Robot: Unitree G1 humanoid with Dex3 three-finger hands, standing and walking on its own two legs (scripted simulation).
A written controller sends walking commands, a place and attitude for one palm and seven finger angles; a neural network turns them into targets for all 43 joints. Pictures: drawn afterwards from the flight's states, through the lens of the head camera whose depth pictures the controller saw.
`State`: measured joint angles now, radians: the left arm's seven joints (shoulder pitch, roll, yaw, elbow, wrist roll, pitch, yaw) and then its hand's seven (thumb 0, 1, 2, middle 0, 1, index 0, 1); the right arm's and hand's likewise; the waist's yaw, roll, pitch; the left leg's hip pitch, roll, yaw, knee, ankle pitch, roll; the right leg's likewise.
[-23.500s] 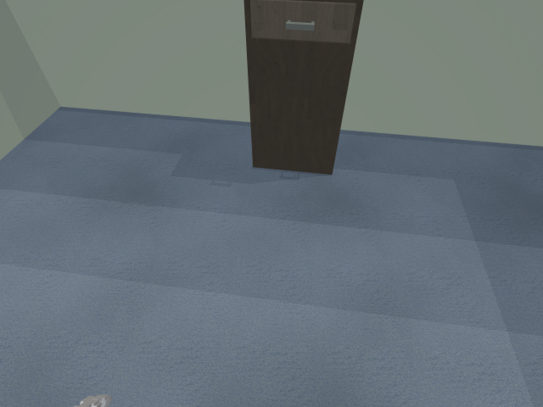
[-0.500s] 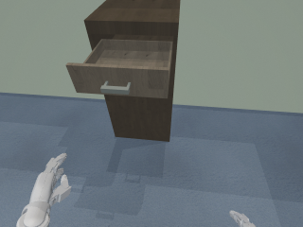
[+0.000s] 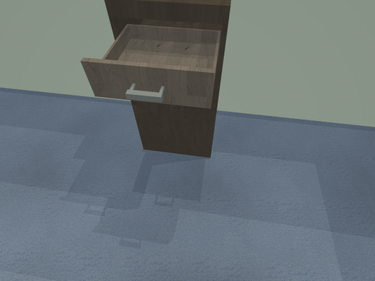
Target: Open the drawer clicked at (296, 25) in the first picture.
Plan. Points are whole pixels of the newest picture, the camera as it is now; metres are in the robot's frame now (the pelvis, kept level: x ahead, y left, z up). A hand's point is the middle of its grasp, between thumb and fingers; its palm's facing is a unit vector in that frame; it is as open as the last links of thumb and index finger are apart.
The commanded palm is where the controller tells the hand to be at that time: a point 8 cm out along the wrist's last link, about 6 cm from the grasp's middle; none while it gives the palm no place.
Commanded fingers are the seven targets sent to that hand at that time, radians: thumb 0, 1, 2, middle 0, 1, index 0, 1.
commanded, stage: let the arm hang, fingers relaxed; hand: left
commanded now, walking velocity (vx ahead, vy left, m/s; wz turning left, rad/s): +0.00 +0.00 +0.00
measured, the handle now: (146, 91) +0.63 +0.17 +0.02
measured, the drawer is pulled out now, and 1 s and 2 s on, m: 0.30 0.30 0.30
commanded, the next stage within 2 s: look to check the result in 0.46 s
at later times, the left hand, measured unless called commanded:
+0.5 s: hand out of the picture +0.09 +0.21 -0.16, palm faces -0.02 -0.96 -0.27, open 7.3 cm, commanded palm none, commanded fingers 0.00 0.90 0.90 -0.20 -0.30 -0.20 -0.30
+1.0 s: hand out of the picture +0.09 +0.23 -0.16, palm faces -0.03 -0.95 -0.32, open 7.4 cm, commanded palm none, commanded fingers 0.00 0.90 0.90 -0.20 -0.30 -0.20 -0.30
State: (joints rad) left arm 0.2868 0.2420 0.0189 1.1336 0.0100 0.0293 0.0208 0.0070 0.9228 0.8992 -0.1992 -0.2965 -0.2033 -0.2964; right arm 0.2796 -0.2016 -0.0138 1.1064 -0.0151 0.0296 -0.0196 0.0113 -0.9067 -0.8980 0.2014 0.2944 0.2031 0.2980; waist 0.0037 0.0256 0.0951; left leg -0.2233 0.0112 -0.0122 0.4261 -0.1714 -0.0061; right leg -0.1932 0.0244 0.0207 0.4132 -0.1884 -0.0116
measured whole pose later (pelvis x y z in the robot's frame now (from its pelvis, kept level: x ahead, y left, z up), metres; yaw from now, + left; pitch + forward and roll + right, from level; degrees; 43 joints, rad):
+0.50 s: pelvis +0.02 +0.00 +0.00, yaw -1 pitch -2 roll +0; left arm 0.12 0.23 0.02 1.09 0.01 0.00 0.02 0.00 0.91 0.90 -0.20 -0.30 -0.20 -0.30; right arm 0.17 -0.23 -0.01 1.10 -0.02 0.00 -0.02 0.01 -0.91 -0.90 0.20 0.29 0.20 0.30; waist -0.02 0.02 0.07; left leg -0.17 0.01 0.00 0.38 -0.17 -0.01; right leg -0.16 0.02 0.04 0.39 -0.20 -0.01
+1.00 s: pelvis +0.03 +0.00 +0.01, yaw -1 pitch -2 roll +0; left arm 0.12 0.29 0.02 1.12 0.01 0.00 0.01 0.01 0.91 0.90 -0.20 -0.30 -0.20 -0.30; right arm 0.13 -0.29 -0.02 1.12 -0.01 0.01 -0.01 0.01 -0.91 -0.90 0.20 0.29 0.20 0.30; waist -0.01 0.02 0.09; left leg -0.14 0.02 0.00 0.35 -0.17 -0.01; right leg -0.12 0.03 0.03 0.35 -0.19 -0.02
